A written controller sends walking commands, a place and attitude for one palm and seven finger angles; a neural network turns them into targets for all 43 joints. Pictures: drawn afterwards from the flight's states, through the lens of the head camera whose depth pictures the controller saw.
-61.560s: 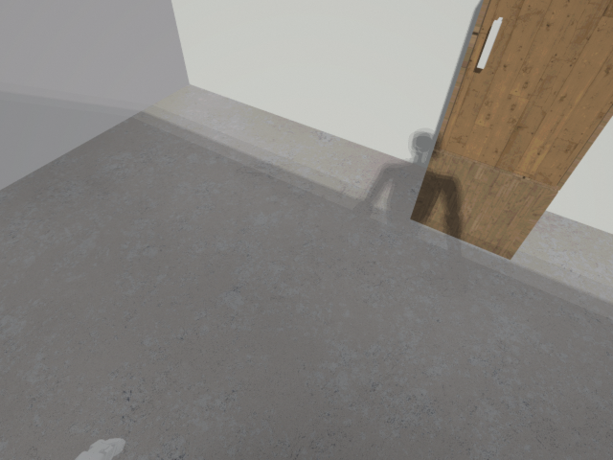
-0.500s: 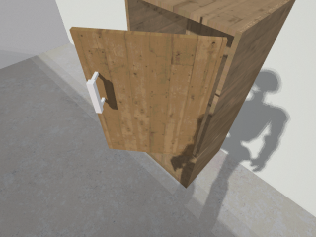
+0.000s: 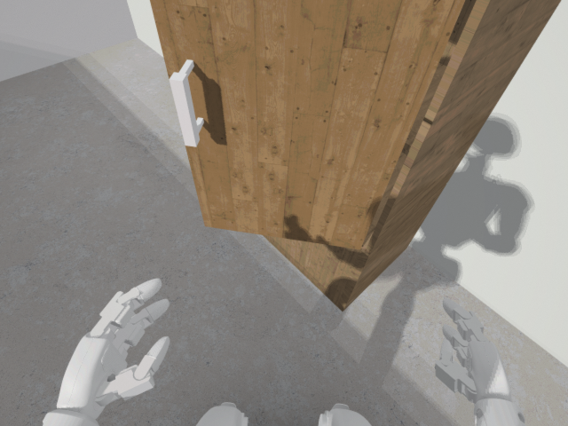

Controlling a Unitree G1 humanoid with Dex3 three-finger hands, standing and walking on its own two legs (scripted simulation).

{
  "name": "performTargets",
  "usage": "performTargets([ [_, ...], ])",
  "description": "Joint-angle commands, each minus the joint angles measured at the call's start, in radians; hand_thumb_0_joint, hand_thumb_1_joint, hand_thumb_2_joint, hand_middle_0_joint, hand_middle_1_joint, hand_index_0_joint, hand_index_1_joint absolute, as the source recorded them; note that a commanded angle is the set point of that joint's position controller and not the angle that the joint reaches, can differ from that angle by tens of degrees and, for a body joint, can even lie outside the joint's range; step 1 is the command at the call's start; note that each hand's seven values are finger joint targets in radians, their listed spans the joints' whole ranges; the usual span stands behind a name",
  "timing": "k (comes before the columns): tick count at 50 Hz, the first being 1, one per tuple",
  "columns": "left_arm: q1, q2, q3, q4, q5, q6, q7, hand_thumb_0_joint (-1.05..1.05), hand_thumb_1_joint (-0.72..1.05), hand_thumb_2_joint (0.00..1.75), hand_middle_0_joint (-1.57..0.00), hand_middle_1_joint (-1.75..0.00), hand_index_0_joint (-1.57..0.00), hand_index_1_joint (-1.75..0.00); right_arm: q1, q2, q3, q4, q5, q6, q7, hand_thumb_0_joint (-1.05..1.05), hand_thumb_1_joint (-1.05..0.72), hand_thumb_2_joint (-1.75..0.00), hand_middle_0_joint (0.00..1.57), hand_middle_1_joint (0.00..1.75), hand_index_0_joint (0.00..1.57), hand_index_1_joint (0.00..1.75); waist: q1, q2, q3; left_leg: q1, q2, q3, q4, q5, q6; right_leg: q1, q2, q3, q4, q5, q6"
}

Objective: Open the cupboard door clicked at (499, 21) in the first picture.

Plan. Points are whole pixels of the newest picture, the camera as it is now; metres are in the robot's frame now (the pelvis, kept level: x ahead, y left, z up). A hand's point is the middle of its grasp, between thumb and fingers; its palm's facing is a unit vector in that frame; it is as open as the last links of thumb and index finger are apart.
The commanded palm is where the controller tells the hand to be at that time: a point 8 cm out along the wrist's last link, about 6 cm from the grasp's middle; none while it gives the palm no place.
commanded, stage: raise the hand with hooked fingers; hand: left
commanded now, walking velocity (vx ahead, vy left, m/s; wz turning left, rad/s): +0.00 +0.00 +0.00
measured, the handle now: (190, 104) +0.56 +0.21 +0.12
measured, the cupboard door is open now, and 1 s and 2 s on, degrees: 38 38 38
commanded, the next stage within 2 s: move the hooked fingers beside the handle in 1.68 s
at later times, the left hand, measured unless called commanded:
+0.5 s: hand (90, 300) +0.24 +0.26 +0.08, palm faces +0.04 -1.00 -0.07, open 11.6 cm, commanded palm +0.21 +0.30 +0.08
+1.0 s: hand (70, 250) +0.28 +0.28 +0.12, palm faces -0.02 -1.00 -0.05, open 13.8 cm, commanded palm +0.26 +0.33 +0.13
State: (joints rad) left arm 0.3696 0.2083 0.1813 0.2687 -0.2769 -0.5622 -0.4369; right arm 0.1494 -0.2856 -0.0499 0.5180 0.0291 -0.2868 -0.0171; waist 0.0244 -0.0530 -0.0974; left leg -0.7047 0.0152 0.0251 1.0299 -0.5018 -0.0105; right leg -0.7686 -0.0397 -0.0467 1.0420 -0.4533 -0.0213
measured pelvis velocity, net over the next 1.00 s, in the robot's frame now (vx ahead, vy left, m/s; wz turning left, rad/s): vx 0.01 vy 0.02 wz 0.01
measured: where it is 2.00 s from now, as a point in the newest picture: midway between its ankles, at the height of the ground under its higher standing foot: outside the picture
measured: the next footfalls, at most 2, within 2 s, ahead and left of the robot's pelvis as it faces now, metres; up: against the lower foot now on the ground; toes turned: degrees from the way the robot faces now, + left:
none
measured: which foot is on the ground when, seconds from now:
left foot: down 0.00-1.00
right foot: down 0.00-1.00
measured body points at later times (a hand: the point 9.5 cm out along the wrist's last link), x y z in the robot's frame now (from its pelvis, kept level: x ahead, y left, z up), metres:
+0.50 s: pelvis +0.00 +0.02 +0.01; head +0.05 +0.02 +0.46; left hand +0.23 +0.31 +0.08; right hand +0.15 -0.22 -0.07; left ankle +0.01 +0.13 -0.67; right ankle +0.04 -0.11 -0.67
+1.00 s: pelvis +0.01 +0.02 +0.04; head +0.04 +0.02 +0.48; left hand +0.27 +0.34 +0.12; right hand +0.19 -0.21 -0.03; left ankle +0.01 +0.13 -0.67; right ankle +0.04 -0.11 -0.67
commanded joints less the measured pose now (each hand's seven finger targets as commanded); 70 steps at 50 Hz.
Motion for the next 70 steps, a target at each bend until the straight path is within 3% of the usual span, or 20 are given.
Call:
performTargets([
  [1,-0.244,0.196,0.134,-0.508,-0.084,-0.054,0.052,0.0,0.39,0.68,-0.24,-0.63,-0.24,-0.63,0.005,-0.092,-0.016,-0.153,0.008,-0.034,-0.033,0.0,-0.9,-0.9,0.2,0.3,0.2,0.3,-0.023,0.19,-0.212,0.049,-0.035,-0.019,-0.105,0.148,0.034,0.142,0.025,0.076,-0.182,0.035,-0.005],
  [2,-0.306,0.209,0.114,-0.579,-0.074,-0.049,0.064,0.0,0.36,0.67,-0.24,-0.64,-0.24,-0.64,0.022,-0.1,-0.009,-0.141,0.002,-0.032,-0.042,0.0,-0.9,-0.9,0.2,0.3,0.2,0.3,-0.045,0.195,-0.226,0.066,-0.025,-0.036,-0.095,0.173,0.036,0.123,0.039,0.057,-0.15,0.082,-0.008],
  [5,-0.24,0.174,0.041,-0.56,-0.019,0.001,0.069,0.0,0.29,0.64,-0.24,-0.69,-0.24,-0.69,0.055,-0.101,-0.005,-0.108,0.002,-0.033,-0.056,0.0,-0.9,-0.9,0.2,0.3,0.2,0.3,-0.077,0.172,-0.219,0.083,-0.013,-0.054,-0.094,0.225,0.042,0.107,0.044,0.024,-0.148,0.157,-0.004],
  [8,-0.214,0.188,0.041,-0.436,-0.017,0.105,0.021,0.0,0.22,0.61,-0.25,-0.74,-0.25,-0.74,0.059,-0.107,0.003,-0.092,0.013,-0.028,-0.065,0.0,-0.9,-0.9,0.2,0.3,0.2,0.3,-0.084,0.136,-0.177,0.058,-0.014,-0.065,-0.106,0.216,0.038,0.127,0.05,0.014,-0.175,0.162,0.002],
  [12,-0.058,0.247,0.165,-0.307,-0.05,0.276,-0.008,0.0,0.13,0.57,-0.25,-0.8,-0.25,-0.8,0.02,-0.107,0.003,-0.129,0.026,-0.01,-0.067,0.0,-0.9,-0.9,0.2,0.3,0.2,0.3,-0.006,0.078,-0.22,0.054,-0.025,-0.061,-0.172,0.246,0.028,0.237,0.047,-0.004,-0.207,0.18,0.0],
  [14,-0.057,0.27,0.228,-0.346,-0.086,0.312,0.005,0.0,0.08,0.55,-0.26,-0.82,-0.26,-0.82,0.009,-0.095,0.008,-0.145,0.024,0.002,-0.067,0.0,-0.9,-0.9,0.2,0.3,0.2,0.3,0.015,0.048,-0.255,0.06,-0.029,-0.052,-0.195,0.272,0.023,0.29,0.037,-0.011,-0.22,0.208,0.01],
  [17,-0.099,0.289,0.28,-0.401,-0.119,0.286,0.047,0.0,0.01,0.52,-0.26,-0.87,-0.26,-0.87,0.005,-0.082,0.017,-0.153,0.012,0.0,-0.067,0.0,-0.9,-0.9,0.2,0.3,0.2,0.3,0.03,0.027,-0.217,0.057,-0.025,-0.056,-0.217,0.288,0.019,0.308,0.043,-0.014,-0.226,0.207,0.003],
  [21,-0.162,0.26,0.234,-0.416,-0.092,0.198,0.074,0.0,-0.08,0.48,-0.27,-0.93,-0.27,-0.93,0.052,-0.088,0.02,-0.125,0.007,-0.017,-0.061,0.0,-0.9,-0.9,0.2,0.3,0.2,0.3,-0.011,0.08,-0.176,0.088,-0.018,-0.052,-0.228,0.264,0.018,0.247,0.046,-0.016,-0.235,0.176,0.004],
  [26,-0.269,0.27,0.167,-0.363,-0.068,0.192,0.008,0.0,-0.2,0.43,-0.28,-1.0,-0.28,-1.0,0.08,-0.12,0.022,-0.103,0.02,-0.041,-0.072,0.0,-0.9,-0.9,0.2,0.3,0.2,0.3,-0.051,0.135,-0.153,0.13,-0.015,-0.06,-0.248,0.191,0.025,0.218,0.042,-0.007,-0.272,0.105,0.003],
  [32,-0.316,0.409,0.298,-0.38,-0.093,0.243,-0.009,0.0,-0.34,0.37,-0.29,-1.1,-0.29,-1.1,0.077,-0.129,0.025,-0.104,0.02,-0.048,-0.088,0.0,-0.9,-0.9,0.2,0.3,0.2,0.3,-0.008,0.156,-0.21,0.212,-0.013,-0.07,-0.281,0.315,0.022,0.321,0.05,-0.018,-0.279,0.232,-0.009],
  [37,-0.354,0.39,0.319,-0.308,-0.123,0.267,-0.001,0.0,-0.45,0.32,-0.3,-1.17,-0.3,-1.17,0.069,-0.121,0.037,-0.103,0.02,-0.031,-0.086,0.0,-0.9,-0.9,0.2,0.3,0.2,0.3,-0.003,0.152,-0.143,0.215,-0.015,-0.058,-0.308,0.342,0.015,0.353,0.055,-0.021,-0.308,0.283,-0.009],
  [42,-0.435,0.355,0.251,-0.186,-0.105,0.345,-0.056,0.0,-0.5,0.3,-0.3,-1.2,-0.3,-1.2,0.077,-0.134,0.041,-0.101,0.028,-0.015,-0.089,0.0,-0.9,-0.9,0.2,0.3,0.2,0.3,-0.032,0.122,-0.084,0.221,-0.014,-0.053,-0.331,0.311,0.02,0.337,0.053,-0.016,-0.349,0.276,-0.004],
  [44,-0.494,0.392,0.27,-0.179,-0.1,0.358,-0.077,0.0,-0.5,0.3,-0.3,-1.2,-0.3,-1.2,0.077,-0.137,0.039,-0.101,0.03,-0.01,-0.093,0.0,-0.9,-0.9,0.2,0.3,0.2,0.3,-0.034,0.111,-0.12,0.237,-0.015,-0.051,-0.336,0.303,0.024,0.351,0.049,-0.009,-0.363,0.272,0.0],
  [48,-0.602,0.483,0.338,-0.25,-0.102,0.33,-0.083,0.0,-0.5,0.3,-0.3,-1.2,-0.3,-1.2,0.072,-0.13,0.044,-0.102,0.024,-0.01,-0.1,0.0,-0.9,-0.9,0.2,0.3,0.2,0.3,-0.02,0.172,-0.211,0.309,-0.018,-0.052,-0.346,0.36,0.025,0.408,0.051,0.0,-0.368,0.313,-0.007],
  [52,-0.624,0.513,0.378,-0.189,-0.109,0.311,-0.074,0.0,-0.5,0.3,-0.3,-1.2,-0.3,-1.2,0.075,-0.13,0.051,-0.088,0.02,-0.007,-0.105,0.0,-0.9,-0.9,0.2,0.3,0.2,0.3,-0.011,0.133,-0.183,0.311,-0.016,-0.059,-0.363,0.379,0.02,0.426,0.058,-0.009,-0.377,0.326,-0.01],
  [56,-0.661,0.493,0.35,-0.073,-0.106,0.355,-0.103,0.0,-0.5,0.3,-0.3,-1.2,-0.3,-1.2,0.074,-0.134,0.051,-0.072,0.031,0.003,-0.112,0.0,-0.9,-0.9,0.2,0.3,0.2,0.3,-0.023,0.169,-0.13,0.31,-0.018,-0.049,-0.389,0.34,0.022,0.404,0.047,-0.005,-0.407,0.301,-0.005],
  [59,-0.699,0.517,0.348,-0.033,-0.102,0.392,-0.13,0.0,-0.5,0.3,-0.3,-1.2,-0.3,-1.2,0.083,-0.142,0.049,-0.076,0.034,0.011,-0.113,0.0,-0.9,-0.9,0.2,0.3,0.2,0.3,-0.022,0.134,-0.148,0.32,-0.02,-0.047,-0.397,0.367,0.027,0.431,0.045,-0.002,-0.42,0.336,-0.003],
  [61,-0.664,0.484,0.325,-0.012,-0.099,0.403,-0.139,0.0,-0.5,0.3,-0.3,-1.2,-0.3,-1.2,0.085,-0.141,0.047,-0.085,0.034,0.011,-0.108,0.0,-0.9,-0.9,0.2,0.3,0.2,0.3,-0.019,0.115,-0.148,0.316,-0.02,-0.048,-0.402,0.375,0.027,0.43,0.045,-0.008,-0.419,0.339,-0.002],
  [65,-0.64,0.496,0.35,-0.02,-0.112,0.38,-0.143,0.0,-0.5,0.3,-0.3,-1.2,-0.3,-1.2,0.09,-0.144,0.04,-0.093,0.031,0.014,-0.096,0.0,-0.9,-0.9,0.2,0.3,0.2,0.3,-0.012,0.075,-0.168,0.313,-0.022,-0.037,-0.394,0.389,0.029,0.447,0.044,0.002,-0.419,0.366,-0.001],
  [70,-0.675,0.535,0.402,-0.099,-0.115,0.323,-0.11,0.0,-0.5,0.3,-0.3,-1.2,-0.3,-1.2,0.092,-0.135,0.038,-0.095,0.021,0.011,-0.092,0.0,-0.9,-0.9,0.2,0.3,0.2,0.3,-0.001,0.137,-0.223,0.339,-0.023,-0.03,-0.393,0.428,0.027,0.484,0.044,0.01,-0.405,0.407,-0.005],
])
